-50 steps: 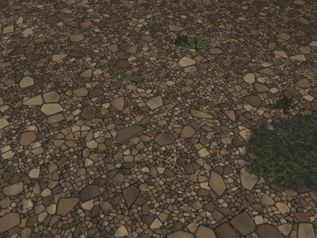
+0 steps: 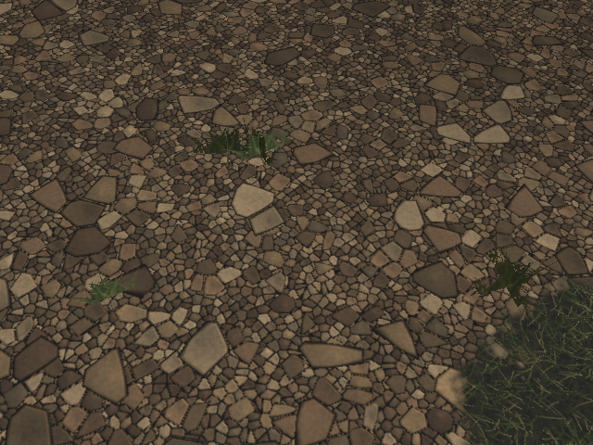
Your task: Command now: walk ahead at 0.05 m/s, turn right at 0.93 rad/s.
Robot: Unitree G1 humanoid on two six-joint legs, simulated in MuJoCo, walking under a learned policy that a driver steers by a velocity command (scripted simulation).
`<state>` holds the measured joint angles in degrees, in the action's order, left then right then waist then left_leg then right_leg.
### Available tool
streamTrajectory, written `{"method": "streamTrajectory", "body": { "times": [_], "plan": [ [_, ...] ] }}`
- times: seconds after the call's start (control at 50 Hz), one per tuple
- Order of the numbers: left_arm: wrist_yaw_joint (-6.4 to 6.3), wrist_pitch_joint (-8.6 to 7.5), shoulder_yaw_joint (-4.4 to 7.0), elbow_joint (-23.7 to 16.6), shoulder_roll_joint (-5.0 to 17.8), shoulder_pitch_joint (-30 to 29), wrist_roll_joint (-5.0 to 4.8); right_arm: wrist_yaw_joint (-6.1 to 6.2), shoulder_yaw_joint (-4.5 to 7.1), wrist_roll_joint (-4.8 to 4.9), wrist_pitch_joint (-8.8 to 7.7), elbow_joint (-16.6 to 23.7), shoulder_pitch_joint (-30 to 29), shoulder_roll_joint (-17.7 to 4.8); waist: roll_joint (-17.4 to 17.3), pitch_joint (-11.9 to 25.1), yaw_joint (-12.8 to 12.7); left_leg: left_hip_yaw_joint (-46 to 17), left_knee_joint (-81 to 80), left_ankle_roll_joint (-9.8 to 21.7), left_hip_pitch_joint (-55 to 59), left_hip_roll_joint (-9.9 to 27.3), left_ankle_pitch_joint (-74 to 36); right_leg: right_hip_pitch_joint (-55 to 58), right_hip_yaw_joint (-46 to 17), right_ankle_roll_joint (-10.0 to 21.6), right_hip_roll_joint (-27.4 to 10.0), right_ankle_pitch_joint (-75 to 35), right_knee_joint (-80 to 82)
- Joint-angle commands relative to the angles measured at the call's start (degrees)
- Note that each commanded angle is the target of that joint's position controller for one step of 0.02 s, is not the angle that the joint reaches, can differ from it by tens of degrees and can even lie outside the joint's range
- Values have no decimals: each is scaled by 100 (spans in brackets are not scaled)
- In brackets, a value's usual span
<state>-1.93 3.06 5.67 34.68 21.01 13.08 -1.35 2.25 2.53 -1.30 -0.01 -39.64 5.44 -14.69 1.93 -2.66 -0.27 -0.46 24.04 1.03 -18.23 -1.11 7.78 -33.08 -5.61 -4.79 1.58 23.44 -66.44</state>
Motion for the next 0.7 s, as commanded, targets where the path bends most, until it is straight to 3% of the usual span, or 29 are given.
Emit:
{"method": "streamTrajectory", "body": {
  "times": [0.02, 0.1, 0.16, 0.22, 0.26, 0.28, 0.3, 0.32, 0.34, 0.36, 0.38, 0.4, 0.44, 0.5, 0.54, 0.6, 0.66, 0.7],
  "plan": [
    [31, -46, 19, -497, 172, -14, -27, 62, 230, -18, -18, 273, -5, -823, -908, 613, 111, -851, -781, 1200, 1322, 1488, -1589, -727, 281, -174, -476, -331, 41],
    [118, -66, -21, -627, 155, -264, -10, 17, 334, 14, 30, 179, 78, -1056, -989, 845, 211, -323, -774, 1285, 1611, 1739, -1911, -361, 419, -179, -704, -572, 904],
    [181, -36, -52, -654, 105, -357, 23, -74, 396, 83, 39, 121, 42, -1217, -1041, 835, 196, 60, -702, 1197, 1284, 1754, -1953, 450, 637, -10, -602, -591, 1743],
    [250, 17, -32, -673, 141, -382, 54, -179, 435, 270, 1, 3, 156, -1320, -1121, 839, 149, 66, -393, 1072, 1450, 1899, -2065, 970, 732, 246, -413, -533, 2754],
    [277, 15, 22, -509, 190, -30, 75, -199, 406, 421, -33, -76, 103, -1244, -1012, 870, -116, 285, 218, 692, 1188, 1724, -1818, 1918, 807, 582, -204, -1509, 4203],
    [228, -9, 76, -420, 406, 137, 106, -228, 294, 357, -67, -231, 474, -928, -468, 982, -83, 584, 831, 281, 465, 1373, -1149, 2958, 396, 786, -398, -2666, 4677],
    [116, -26, 127, -514, 897, 288, 185, -309, 60, -59, -101, -56, 615, -398, 1311, 1359, 73, 961, 2347, -289, -1061, 773, 2170, 4272, -1431, 1333, -2047, -5549, 4309],
    [109, -116, 14, -606, 660, -54, 337, -283, 125, 0, -66, -100, 579, -581, 1251, 1616, -66, 392, 3262, -511, -1419, 538, 3118, 3597, -1558, 2354, -2753, -5501, 4314],
    [163, -213, -131, -493, 165, -117, 385, -252, 199, 165, -1, -200, 394, -873, 684, 1479, -218, 17, 3472, -533, -1154, 682, 2890, 3182, -951, 2265, -2261, -4879, 4433],
    [185, -289, -168, -304, 39, -348, 373, -230, 212, 274, 53, -252, 469, -828, 726, 1125, -35, -57, 3381, -512, -1186, 659, 2608, 2992, -433, 1917, -1846, -4333, 4457],
    [178, -335, -150, -232, 82, -531, 351, -165, 227, 272, 118, -422, 582, -816, 696, 1004, -3, -114, 3412, -547, -1142, 610, 2281, 2869, -141, 1715, -1681, -4090, 4487],
    [151, -358, -135, -178, 143, -705, 309, -122, 284, 241, 183, -457, 675, -944, 812, 821, 55, -155, 3589, -620, -1000, 499, 1979, 2581, 82, 1701, -1665, -4350, 4523],
    [40, -324, -79, -142, 278, -822, 310, -77, 379, 303, 246, -401, 801, -1109, 836, 708, 124, -34, 4022, -712, -1126, 316, 1814, 2521, 273, 1779, -1759, -4252, 4620],
    [-94, -255, -102, -53, 89, -882, 292, -59, 333, 305, 345, -207, 606, -840, 664, 509, 13, 15, 3719, -754, -1447, 514, 1536, 2659, 392, 1757, -1947, -3116, 4795],
    [-133, -238, -71, 23, 108, -905, 307, -113, 286, 270, 381, -36, 491, -685, 618, 472, -40, 105, 3321, -731, -1350, 626, 1474, 2678, 488, 1767, -2043, -2792, 4837],
    [-94, -241, 13, 111, 251, -969, 276, -229, 269, 240, 409, 189, 464, -627, 570, 533, -48, 314, 2752, -582, -995, 680, 1527, 2677, 664, 1791, -2214, -2960, 4789],
    [-5, -274, 104, 195, 399, -1025, 151, -335, 315, 256, 475, 357, 551, -677, 586, 582, 17, 504, 2221, -352, -686, 651, 1566, 2767, 853, 1648, -2364, -3258, 4567],
    [52, -289, 150, 245, 452, -1117, 50, -387, 355, 271, 539, 412, 681, -667, 538, 631, 151, 679, 1562, -144, -296, 548, 1250, 2747, 1091, 1379, -2358, -3246, 4211]
  ]
}}
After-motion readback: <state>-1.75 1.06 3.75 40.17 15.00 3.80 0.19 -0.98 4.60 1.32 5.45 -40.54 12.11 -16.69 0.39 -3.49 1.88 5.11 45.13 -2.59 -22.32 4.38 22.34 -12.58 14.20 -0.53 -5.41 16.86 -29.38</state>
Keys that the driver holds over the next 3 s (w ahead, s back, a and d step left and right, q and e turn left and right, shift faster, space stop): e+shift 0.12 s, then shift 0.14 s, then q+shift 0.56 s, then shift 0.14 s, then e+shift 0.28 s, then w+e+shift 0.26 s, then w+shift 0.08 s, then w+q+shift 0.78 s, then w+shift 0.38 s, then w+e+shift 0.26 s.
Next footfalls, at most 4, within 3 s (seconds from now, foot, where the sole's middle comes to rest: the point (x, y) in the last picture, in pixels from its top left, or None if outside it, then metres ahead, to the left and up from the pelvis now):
0.28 right None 0.06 -0.17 -0.78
0.74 left None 0.07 0.08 -0.78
1.54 right None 0.21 -0.21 -0.78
1.98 left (369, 339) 0.70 -0.16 -0.78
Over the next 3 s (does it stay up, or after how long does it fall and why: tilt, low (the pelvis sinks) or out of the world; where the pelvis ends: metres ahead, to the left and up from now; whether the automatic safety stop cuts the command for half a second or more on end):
stays up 1.30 -0.01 -0.01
